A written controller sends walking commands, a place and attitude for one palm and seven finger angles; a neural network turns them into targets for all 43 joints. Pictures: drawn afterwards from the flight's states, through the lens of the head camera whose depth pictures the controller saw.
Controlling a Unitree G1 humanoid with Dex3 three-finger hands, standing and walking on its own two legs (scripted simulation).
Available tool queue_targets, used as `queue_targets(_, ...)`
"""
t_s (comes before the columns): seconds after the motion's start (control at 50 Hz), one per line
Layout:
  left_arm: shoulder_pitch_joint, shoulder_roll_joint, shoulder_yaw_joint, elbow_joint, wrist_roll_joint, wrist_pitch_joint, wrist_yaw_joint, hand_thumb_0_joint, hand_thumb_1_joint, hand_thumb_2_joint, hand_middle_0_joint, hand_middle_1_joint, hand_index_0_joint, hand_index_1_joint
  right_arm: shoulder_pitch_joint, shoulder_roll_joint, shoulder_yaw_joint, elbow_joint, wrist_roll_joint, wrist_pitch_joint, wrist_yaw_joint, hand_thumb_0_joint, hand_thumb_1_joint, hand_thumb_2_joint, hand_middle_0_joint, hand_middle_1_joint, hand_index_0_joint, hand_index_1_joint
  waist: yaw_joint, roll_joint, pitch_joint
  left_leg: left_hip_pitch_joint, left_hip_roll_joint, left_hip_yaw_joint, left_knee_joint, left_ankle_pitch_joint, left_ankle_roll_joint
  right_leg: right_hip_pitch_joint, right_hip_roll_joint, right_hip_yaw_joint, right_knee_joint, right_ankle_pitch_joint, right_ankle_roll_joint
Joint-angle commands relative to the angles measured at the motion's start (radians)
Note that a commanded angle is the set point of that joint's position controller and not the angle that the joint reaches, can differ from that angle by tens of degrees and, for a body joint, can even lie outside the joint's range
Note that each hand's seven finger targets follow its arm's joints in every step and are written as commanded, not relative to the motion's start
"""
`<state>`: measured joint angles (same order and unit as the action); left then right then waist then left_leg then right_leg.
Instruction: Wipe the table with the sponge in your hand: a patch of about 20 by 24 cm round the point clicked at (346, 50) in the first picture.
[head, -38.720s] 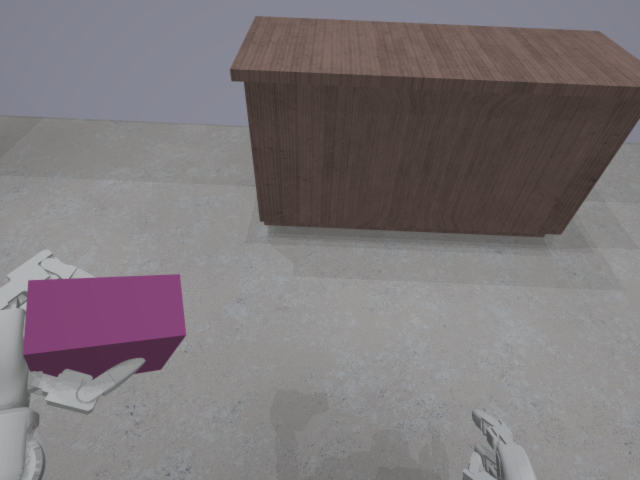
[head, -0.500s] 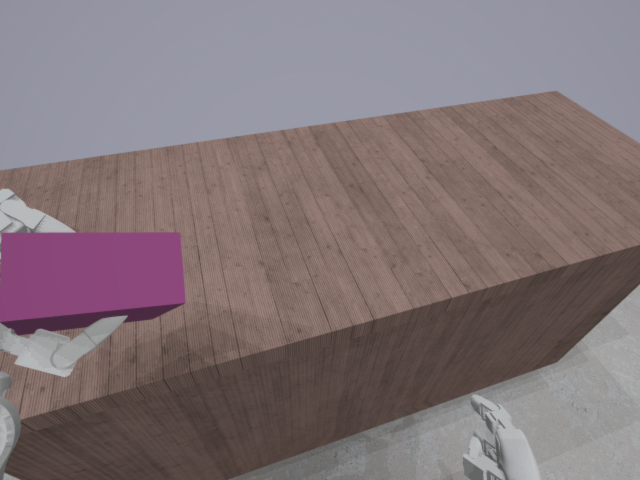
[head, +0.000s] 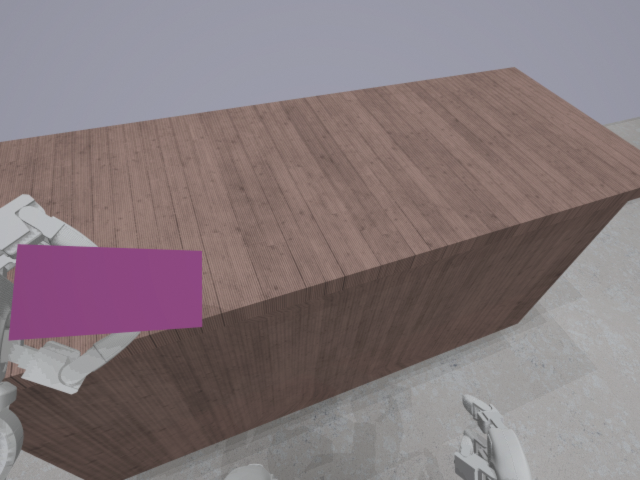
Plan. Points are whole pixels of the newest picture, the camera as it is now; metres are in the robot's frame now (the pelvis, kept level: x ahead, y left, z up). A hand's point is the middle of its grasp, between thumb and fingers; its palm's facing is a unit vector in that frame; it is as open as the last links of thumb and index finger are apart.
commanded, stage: step back with the hand held close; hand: left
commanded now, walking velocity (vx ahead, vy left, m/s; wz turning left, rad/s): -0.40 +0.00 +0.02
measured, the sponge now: (133, 296) +0.24 +0.18 +0.19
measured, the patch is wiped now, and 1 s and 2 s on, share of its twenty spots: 1.00 1.00 1.00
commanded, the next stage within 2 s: stop stepping back and stand still in 0.14 s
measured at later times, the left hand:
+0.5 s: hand out of the picture +0.05 +0.22 +0.21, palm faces +0.40 -0.85 -0.35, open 9.6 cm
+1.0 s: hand out of the picture -0.09 +0.18 +0.21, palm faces +0.41 -0.84 -0.35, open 9.6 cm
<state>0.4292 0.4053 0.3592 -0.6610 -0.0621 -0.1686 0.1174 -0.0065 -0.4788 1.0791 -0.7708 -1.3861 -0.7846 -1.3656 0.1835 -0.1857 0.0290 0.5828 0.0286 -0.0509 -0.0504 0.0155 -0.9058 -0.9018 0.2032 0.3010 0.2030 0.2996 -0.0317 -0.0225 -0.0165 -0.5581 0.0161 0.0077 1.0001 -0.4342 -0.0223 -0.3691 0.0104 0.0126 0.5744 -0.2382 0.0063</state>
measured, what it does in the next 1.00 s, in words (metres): walks backwards: left foot, then right foot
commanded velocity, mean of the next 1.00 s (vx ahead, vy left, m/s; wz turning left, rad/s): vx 0.14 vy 0.04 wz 0.00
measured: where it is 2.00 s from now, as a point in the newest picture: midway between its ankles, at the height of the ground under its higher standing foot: outside the picture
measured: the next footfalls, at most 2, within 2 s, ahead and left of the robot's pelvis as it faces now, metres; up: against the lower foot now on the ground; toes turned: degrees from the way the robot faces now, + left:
left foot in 0.10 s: +0.01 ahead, +0.15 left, +0.00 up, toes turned +4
right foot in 0.34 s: +0.00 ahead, -0.12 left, +0.00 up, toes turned -1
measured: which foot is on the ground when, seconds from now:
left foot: up 0.00-0.08, down 0.10-0.34, up 0.36-0.54, down 0.56-0.80, up 0.82-1.00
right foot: down 0.00-0.10, up 0.12-0.32, down 0.34-0.56, up 0.58-0.78, down 0.80-1.00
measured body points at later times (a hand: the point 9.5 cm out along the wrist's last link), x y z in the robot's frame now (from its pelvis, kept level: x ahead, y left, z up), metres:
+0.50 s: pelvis -0.16 -0.01 -0.02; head -0.19 -0.01 +0.43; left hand +0.03 +0.26 +0.23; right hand -0.01 -0.25 -0.10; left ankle -0.18 +0.10 -0.66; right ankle -0.04 -0.12 -0.73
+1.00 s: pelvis -0.29 -0.05 -0.02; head -0.32 -0.03 +0.43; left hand -0.11 +0.23 +0.23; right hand -0.16 -0.30 -0.10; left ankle -0.29 +0.06 -0.71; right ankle -0.20 -0.15 -0.73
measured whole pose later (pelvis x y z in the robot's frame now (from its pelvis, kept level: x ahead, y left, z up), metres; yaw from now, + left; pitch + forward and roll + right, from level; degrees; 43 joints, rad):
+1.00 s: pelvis -0.29 -0.05 -0.02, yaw +0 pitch +0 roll -1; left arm 0.39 0.41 0.42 -0.60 -0.06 -0.15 0.09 -0.01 -0.48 1.08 -0.77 -1.38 -0.79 -1.36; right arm 0.26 -0.22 0.01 0.69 0.05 -0.09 -0.05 0.02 -0.91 -0.90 0.20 0.30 0.20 0.30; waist -0.03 -0.02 -0.08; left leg -0.45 0.04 0.05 0.97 -0.40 0.07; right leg -0.48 -0.01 -0.12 0.74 -0.26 -0.06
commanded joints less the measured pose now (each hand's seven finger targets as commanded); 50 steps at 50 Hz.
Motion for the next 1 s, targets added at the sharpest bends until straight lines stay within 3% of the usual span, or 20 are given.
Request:
queue_targets(0.0, -0.001, 0.202, 0.197, -0.142, -0.008, -0.057, 0.046, 0.0, 0.1, 1.3, -1.2, -1.6, -1.2, -1.6, -0.091, -0.108, -0.049, -0.172, -0.002, -0.029, -0.018, 0.0, -0.9, -0.9, 0.2, 0.3, 0.2, 0.3, 0.004, -0.07, -0.182, 0.112, 0.045, -0.02, -0.248, 0.03, 0.001, 0.089, -0.3, 0.157, -0.03, 0.682, -0.121)
queue_targets(0.04, -0.032, 0.214, 0.208, -0.183, -0.019, -0.067, 0.052, 0.0, 0.1, 1.3, -1.2, -1.6, -1.2, -1.6, -0.061, -0.146, -0.076, -0.171, 0.0, -0.038, -0.026, 0.0, -0.9, -0.9, 0.2, 0.3, 0.2, 0.3, -0.006, -0.026, -0.208, 0.248, 0.078, -0.026, -0.509, 0.236, 0.027, 0.046, -0.239, 0.128, 0.065, 0.533, -0.062)
queue_targets(0.08, -0.023, 0.197, 0.214, -0.222, -0.032, -0.076, 0.054, 0.0, 0.1, 1.3, -1.2, -1.6, -1.2, -1.6, -0.056, -0.178, -0.103, -0.182, -0.003, -0.068, -0.019, 0.0, -0.9, -0.9, 0.2, 0.3, 0.2, 0.3, 0.013, 0.274, -0.213, 0.442, 0.32, -0.242, -0.603, 0.78, 0.133, -0.201, -0.02, 0.017, 0.316, -0.096, 0.025)
queue_targets(0.14, -0.058, 0.193, 0.203, -0.267, -0.01, -0.071, 0.048, 0.0, 0.1, 1.3, -1.2, -1.6, -1.2, -1.6, -0.012, -0.165, -0.103, -0.128, -0.021, -0.118, 0.002, 0.0, -0.9, -0.9, 0.2, 0.3, 0.2, 0.3, 0.01, 0.288, -0.235, 0.524, 0.331, -0.229, -0.503, 1.065, 0.184, -0.288, -0.008, 0.072, 0.446, -0.292, 0.035)
queue_targets(0.22, -0.086, 0.138, 0.141, -0.225, -0.002, -0.041, 0.04, 0.0, 0.1, 1.3, -1.2, -1.6, -1.2, -1.6, -0.052, -0.168, -0.095, -0.128, -0.009, -0.14, 0.019, 0.0, -0.9, -0.9, 0.2, 0.3, 0.2, 0.3, 0.033, 0.254, -0.122, 0.271, 0.308, -0.151, -0.555, 0.693, 0.118, -0.045, -0.034, 0.034, 0.213, -0.126, 0.023)
queue_targets(0.3, -0.1, 0.173, 0.161, -0.116, 0.019, -0.027, 0.036, 0.0, 0.1, 1.3, -1.2, -1.6, -1.2, -1.6, -0.027, -0.175, -0.078, -0.163, 0.004, -0.121, 0.009, 0.0, -0.9, -0.9, 0.2, 0.3, 0.2, 0.3, 0.029, 0.054, -0.083, 0.021, 0.116, 0.002, -0.252, -0.19, 0.051, 0.162, -0.066, -0.028, -0.099, 0.033, -0.016)
queue_targets(0.34, -0.162, 0.211, 0.168, -0.129, 0.003, -0.013, 0.034, 0.0, 0.1, 1.3, -1.2, -1.6, -1.2, -1.6, -0.038, -0.162, -0.089, -0.153, 0.013, -0.109, 0.001, 0.0, -0.9, -0.9, 0.2, 0.3, 0.2, 0.3, 0.019, -0.289, -0.129, 0.085, -0.018, -0.013, 0.354, -0.098, 0.013, -0.104, -0.352, 0.414, -0.345, -0.198, -0.175)
queue_targets(0.44, -0.184, 0.199, 0.149, -0.06, -0.01, 0.031, 0.018, 0.0, 0.1, 1.3, -1.2, -1.6, -1.2, -1.6, -0.095, -0.129, -0.044, -0.067, -0.01, -0.049, -0.006, 0.0, -0.9, -0.9, 0.2, 0.3, 0.2, 0.3, -0.027, -0.128, -0.061, 0.278, 0.035, 0.013, 0.153, -0.004, 0.043, -0.467, -0.246, 0.145, -0.316, -0.49, -0.083)
queue_targets(0.5, -0.217, 0.195, 0.146, -0.112, -0.01, 0.023, 0.027, 0.0, 0.1, 1.3, -1.2, -1.6, -1.2, -1.6, -0.04, -0.152, -0.037, -0.087, 0.001, -0.071, -0.017, 0.0, -0.9, -0.9, 0.2, 0.3, 0.2, 0.3, -0.019, -0.039, -0.16, 0.33, 0.031, 0.031, -0.393, -0.069, 0.095, -0.242, -0.184, 0.043, -0.069, -0.341, -0.045)
queue_targets(0.52, -0.242, 0.203, 0.157, -0.115, -0.012, 0.021, 0.029, 0.0, 0.1, 1.3, -1.2, -1.6, -1.2, -1.6, -0.028, -0.167, -0.035, -0.099, -0.001, -0.081, -0.019, 0.0, -0.9, -0.9, 0.2, 0.3, 0.2, 0.3, -0.022, 0.119, -0.163, 0.286, 0.061, -0.002, -0.545, -0.092, 0.119, -0.172, -0.088, -0.052, 0.17, -0.248, -0.019)
queue_targets(0.54, -0.274, 0.211, 0.17, -0.135, -0.012, 0.018, 0.028, 0.0, 0.1, 1.3, -1.2, -1.6, -1.2, -1.6, -0.042, -0.19, -0.052, -0.129, -0.002, -0.093, -0.017, 0.0, -0.9, -0.9, 0.2, 0.3, 0.2, 0.3, -0.014, 0.355, -0.126, 0.198, 0.188, -0.228, -0.735, -0.133, 0.19, -0.211, 0.053, -0.121, 0.566, -0.241, 0.024)
queue_targets(0.56, -0.221, 0.211, 0.179, -0.067, 0.011, 0.007, 0.026, 0.0, 0.1, 1.3, -1.2, -1.6, -1.2, -1.6, -0.058, -0.192, -0.075, -0.162, 0.007, -0.114, -0.014, 0.0, -0.9, -0.9, 0.2, 0.3, 0.2, 0.3, 0.007, 0.413, -0.111, 0.139, 0.286, -0.314, -0.767, 0.041, 0.245, -0.279, 0.043, -0.057, 0.865, -0.211, 0.026)
queue_targets(0.62, -0.212, 0.193, 0.142, -0.003, 0.026, -0.026, 0.021, 0.0, 0.1, 1.3, -1.2, -1.6, -1.2, -1.6, -0.038, -0.121, -0.044, -0.05, 0.012, -0.112, 0.029, 0.0, -0.9, -0.9, 0.2, 0.3, 0.2, 0.3, 0.011, 0.136, 0.072, 0.112, 0.299, -0.354, -0.703, -0.014, 0.255, -0.494, -0.055, 0.083, 0.924, -0.114, 0.003)
queue_targets(0.72, -0.201, 0.164, 0.133, -0.032, 0.006, -0.028, 0.006, 0.0, 0.1, 1.3, -1.2, -1.6, -1.2, -1.6, -0.04, -0.166, -0.043, -0.077, -0.007, -0.113, 0.001, 0.0, -0.9, -0.9, 0.2, 0.3, 0.2, 0.3, 0.012, 0.201, -0.045, 0.03, 0.188, -0.138, -0.486, -0.144, 0.15, 0.058, -0.024, -0.104, 0.148, -0.124, -0.015)
queue_targets(0.76, -0.179, 0.176, 0.137, -0.018, 0.022, -0.012, -0.003, 0.0, 0.1, 1.3, -1.2, -1.6, -1.2, -1.6, -0.045, -0.166, -0.046, -0.109, -0.002, -0.106, 0.001, 0.0, -0.9, -0.9, 0.2, 0.3, 0.2, 0.3, 0.029, 0.063, -0.076, -0.043, 0.051, -0.004, -0.14, -0.18, 0.111, 0.222, -0.028, -0.129, -0.078, -0.016, -0.035)
queue_targets(0.78, -0.215, 0.194, 0.139, -0.052, 0.017, -0.018, -0.007, 0.0, 0.1, 1.3, -1.2, -1.6, -1.2, -1.6, -0.062, -0.16, -0.057, -0.13, 0.009, -0.104, 0.004, 0.0, -0.9, -0.9, 0.2, 0.3, 0.2, 0.3, 0.029, -0.133, -0.098, -0.116, -0.032, 0.064, 0.176, -0.133, 0.083, 0.238, -0.169, 0.073, -0.171, 0.002, -0.112)
queue_targets(0.82, -0.256, 0.236, 0.178, -0.084, -0.004, -0.037, -0.013, 0.0, 0.1, 1.3, -1.2, -1.6, -1.2, -1.6, -0.027, -0.175, -0.087, -0.096, 0.023, -0.108, 0.014, 0.0, -0.9, -0.9, 0.2, 0.3, 0.2, 0.3, 0.017, -0.273, -0.144, -0.096, -0.002, -0.095, 0.466, 0.04, 0.047, 0.037, -0.369, 0.454, -0.315, -0.15, -0.206)
queue_targets(0.88, -0.215, 0.222, 0.181, -0.104, -0.01, -0.041, -0.025, 0.0, 0.1, 1.3, -1.2, -1.6, -1.2, -1.6, -0.052, -0.132, -0.062, -0.064, 0.022, -0.08, 0.022, 0.0, -0.9, -0.9, 0.2, 0.3, 0.2, 0.3, -0.011, -0.018, -0.011, 0.082, 0.091, -0.088, 0.287, 0.098, 0.078, -0.336, -0.345, 0.294, -0.296, -0.389, -0.186)
queue_targets(0.94, -0.189, 0.205, 0.166, -0.098, -0.005, -0.028, 0.003, 0.0, 0.1, 1.3, -1.2, -1.6, -1.2, -1.6, -0.059, -0.113, -0.043, -0.064, 0.016, -0.1, -0.004, 0.0, -0.9, -0.9, 0.2, 0.3, 0.2, 0.3, -0.001, -0.034, -0.101, 0.307, 0.046, 0.041, -0.168, 0.011, 0.105, -0.32, -0.261, 0.132, -0.2, -0.42, -0.134)
queue_targets(0.98, -0.171, 0.196, 0.157, -0.091, -0.005, -0.027, 0.019, 0.0, 0.1, 1.3, -1.2, -1.6, -1.2, -1.6, -0.034, -0.133, -0.04, -0.086, 0.006, -0.122, -0.029, 0.0, -0.9, -0.9, 0.2, 0.3, 0.2, 0.3, -0.005, 0.1, -0.138, 0.377, 0.013, 0.067, -0.499, -0.044, 0.118, -0.212, -0.163, 0.049, 0.003, -0.407, -0.093)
